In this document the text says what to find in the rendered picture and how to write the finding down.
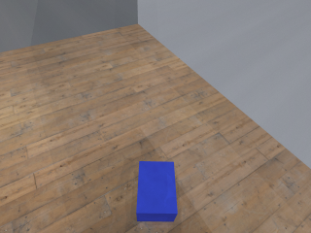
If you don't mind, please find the carton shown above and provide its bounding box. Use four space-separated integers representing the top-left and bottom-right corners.
136 161 178 222

